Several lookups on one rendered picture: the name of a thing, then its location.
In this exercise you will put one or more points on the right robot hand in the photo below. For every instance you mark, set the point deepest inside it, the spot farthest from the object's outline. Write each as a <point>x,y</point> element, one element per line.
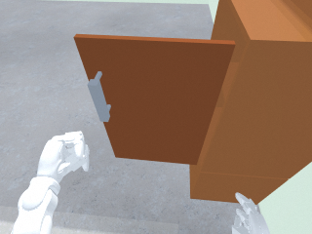
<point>254,222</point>

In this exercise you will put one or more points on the left robot hand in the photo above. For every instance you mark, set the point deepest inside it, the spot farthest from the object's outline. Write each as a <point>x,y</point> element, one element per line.
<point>55,153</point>

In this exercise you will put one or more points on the left robot forearm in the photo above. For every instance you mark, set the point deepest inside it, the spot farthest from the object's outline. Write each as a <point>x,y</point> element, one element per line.
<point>36,207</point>

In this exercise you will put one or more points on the cupboard door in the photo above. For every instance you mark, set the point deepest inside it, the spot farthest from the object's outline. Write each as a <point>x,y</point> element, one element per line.
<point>162,91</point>

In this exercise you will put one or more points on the handle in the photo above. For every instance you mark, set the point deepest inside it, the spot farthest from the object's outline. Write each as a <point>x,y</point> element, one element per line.
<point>98,98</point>

